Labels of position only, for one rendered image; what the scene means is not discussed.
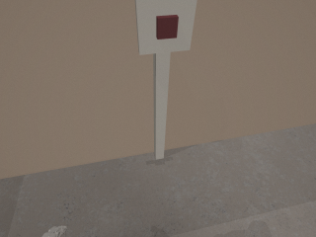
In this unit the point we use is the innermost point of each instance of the panel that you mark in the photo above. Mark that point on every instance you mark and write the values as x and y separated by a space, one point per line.
146 12

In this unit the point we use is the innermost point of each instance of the button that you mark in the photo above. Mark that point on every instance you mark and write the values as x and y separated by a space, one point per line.
167 27

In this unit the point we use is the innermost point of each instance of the robot left hand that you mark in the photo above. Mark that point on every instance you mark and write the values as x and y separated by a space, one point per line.
55 231

